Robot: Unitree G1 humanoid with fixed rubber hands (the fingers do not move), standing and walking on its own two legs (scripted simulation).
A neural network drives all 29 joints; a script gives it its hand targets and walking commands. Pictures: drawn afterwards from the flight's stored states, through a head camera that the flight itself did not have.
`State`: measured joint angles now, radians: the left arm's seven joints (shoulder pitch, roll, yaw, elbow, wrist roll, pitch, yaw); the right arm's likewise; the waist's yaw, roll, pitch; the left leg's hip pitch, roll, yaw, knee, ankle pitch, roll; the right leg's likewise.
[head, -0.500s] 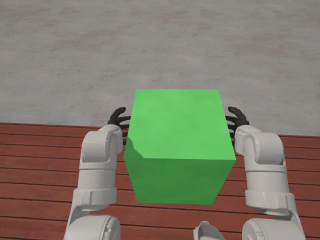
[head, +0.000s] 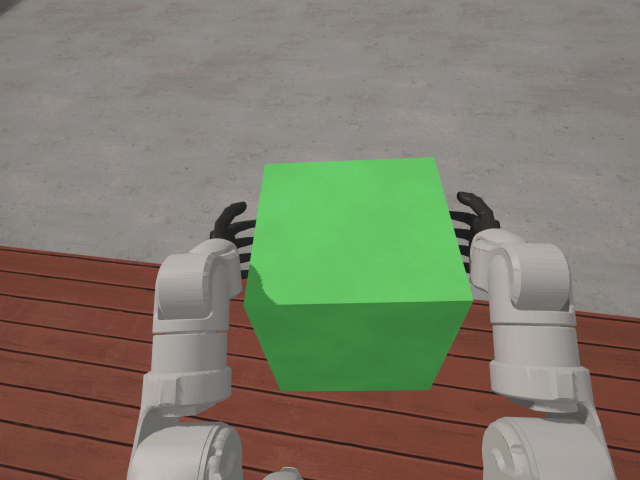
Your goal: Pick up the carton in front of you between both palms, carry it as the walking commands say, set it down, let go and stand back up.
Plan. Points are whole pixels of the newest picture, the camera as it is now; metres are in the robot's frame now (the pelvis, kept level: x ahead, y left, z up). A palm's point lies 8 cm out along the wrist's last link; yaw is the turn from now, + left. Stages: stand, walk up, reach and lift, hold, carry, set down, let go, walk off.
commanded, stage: carry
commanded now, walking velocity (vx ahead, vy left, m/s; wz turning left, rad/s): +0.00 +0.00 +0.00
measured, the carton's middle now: (351, 283) +0.37 +0.01 +0.02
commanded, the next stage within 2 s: none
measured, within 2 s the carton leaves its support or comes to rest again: neither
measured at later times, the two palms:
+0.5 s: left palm (205, 228) +0.38 +0.17 +0.13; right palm (476, 230) +0.37 -0.13 +0.13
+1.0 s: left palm (192, 239) +0.35 +0.18 +0.14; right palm (477, 240) +0.35 -0.12 +0.14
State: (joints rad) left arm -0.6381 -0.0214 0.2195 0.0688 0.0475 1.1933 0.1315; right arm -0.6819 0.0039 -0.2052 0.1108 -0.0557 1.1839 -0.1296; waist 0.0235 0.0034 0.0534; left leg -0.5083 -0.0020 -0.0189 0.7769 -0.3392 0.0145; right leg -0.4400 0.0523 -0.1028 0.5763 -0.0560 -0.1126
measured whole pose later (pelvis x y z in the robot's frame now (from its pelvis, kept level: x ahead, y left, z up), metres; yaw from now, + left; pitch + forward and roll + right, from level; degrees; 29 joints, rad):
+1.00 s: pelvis +0.01 +0.04 +0.01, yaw -1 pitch +2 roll +0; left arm -0.67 0.01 0.18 0.29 0.04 1.21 0.13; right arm -0.68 -0.02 -0.20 0.31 -0.05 1.20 -0.13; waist 0.00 0.00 -0.14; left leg -0.38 -0.02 0.03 0.57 -0.08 0.05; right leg -0.36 0.04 -0.06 0.53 -0.05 -0.06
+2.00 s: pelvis +0.01 +0.04 +0.00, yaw -1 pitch +2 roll +0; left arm -0.68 0.01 0.19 0.26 0.05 1.23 0.12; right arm -0.69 -0.01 -0.21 0.27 -0.06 1.21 -0.13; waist 0.00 0.00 -0.11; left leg -0.39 -0.03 0.04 0.59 -0.08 0.06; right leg -0.38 0.03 -0.06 0.55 -0.06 -0.05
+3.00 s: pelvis +0.34 -0.02 -0.05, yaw +0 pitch +6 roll +2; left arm -0.58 -0.03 0.21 0.08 0.06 1.19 0.13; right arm -0.65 0.00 -0.19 0.15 -0.04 1.17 -0.13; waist 0.03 0.00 0.02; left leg -0.69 0.03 0.01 1.12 -0.37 0.03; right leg -0.39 0.04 -0.08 0.64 -0.19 -0.11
